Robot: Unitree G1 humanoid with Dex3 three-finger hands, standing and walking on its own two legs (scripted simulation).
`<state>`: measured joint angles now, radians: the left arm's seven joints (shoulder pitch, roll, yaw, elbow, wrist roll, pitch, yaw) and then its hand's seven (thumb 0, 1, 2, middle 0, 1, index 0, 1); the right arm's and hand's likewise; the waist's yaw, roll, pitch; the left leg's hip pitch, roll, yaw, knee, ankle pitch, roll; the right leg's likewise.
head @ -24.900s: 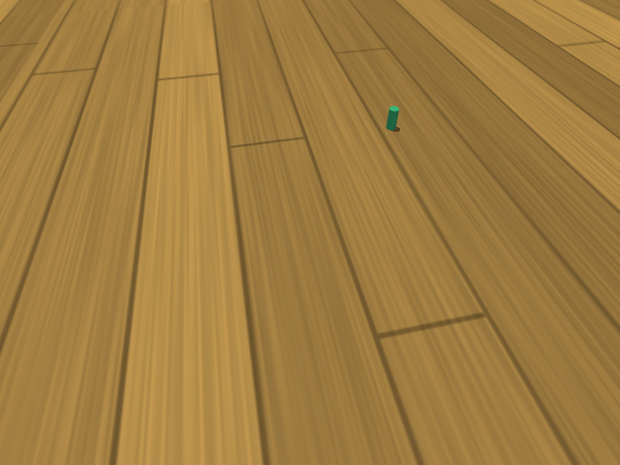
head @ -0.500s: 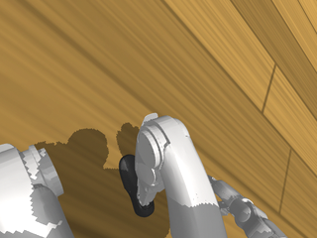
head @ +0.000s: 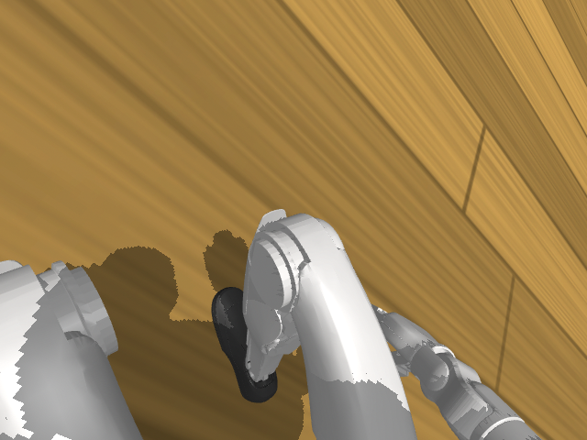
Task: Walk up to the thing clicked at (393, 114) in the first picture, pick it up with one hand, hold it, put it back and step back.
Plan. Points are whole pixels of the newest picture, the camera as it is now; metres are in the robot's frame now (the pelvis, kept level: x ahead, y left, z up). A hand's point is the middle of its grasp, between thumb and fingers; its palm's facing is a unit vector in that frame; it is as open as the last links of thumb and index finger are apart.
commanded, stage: lower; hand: left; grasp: from the side
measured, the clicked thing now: out of the picture +0.43 +0.40 -0.23
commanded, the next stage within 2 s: loosen in 0.04 s
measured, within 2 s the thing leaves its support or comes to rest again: rests again in 0.92 s
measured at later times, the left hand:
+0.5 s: hand out of the picture +0.43 +0.40 -0.16, palm faces +0.64 -0.77 -0.02, open 5.3 cm
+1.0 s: hand out of the picture +0.44 +0.40 -0.16, palm faces +0.64 -0.77 -0.01, open 10.2 cm
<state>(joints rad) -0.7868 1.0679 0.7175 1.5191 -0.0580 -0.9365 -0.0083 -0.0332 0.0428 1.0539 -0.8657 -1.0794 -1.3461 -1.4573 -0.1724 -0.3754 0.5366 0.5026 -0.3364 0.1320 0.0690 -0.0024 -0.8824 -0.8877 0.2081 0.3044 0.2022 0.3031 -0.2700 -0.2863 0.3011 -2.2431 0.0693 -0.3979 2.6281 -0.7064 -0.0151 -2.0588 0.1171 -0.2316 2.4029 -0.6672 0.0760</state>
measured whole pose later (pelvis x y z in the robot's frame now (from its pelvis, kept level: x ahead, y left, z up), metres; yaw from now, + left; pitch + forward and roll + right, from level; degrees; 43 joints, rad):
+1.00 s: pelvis +0.00 +0.00 +0.00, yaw -1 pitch +14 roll -18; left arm -0.80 1.08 0.69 1.54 -0.07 -0.96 0.01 0.00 -0.11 0.55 -0.69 -0.70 -0.73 -0.67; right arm -0.18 -0.37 0.56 0.50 -0.34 0.15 0.07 0.00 -0.89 -0.88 0.21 0.30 0.20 0.30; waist -0.27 -0.29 0.30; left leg -2.24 0.08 -0.41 2.62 -0.70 0.00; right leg -2.04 0.12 -0.24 2.38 -0.66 0.07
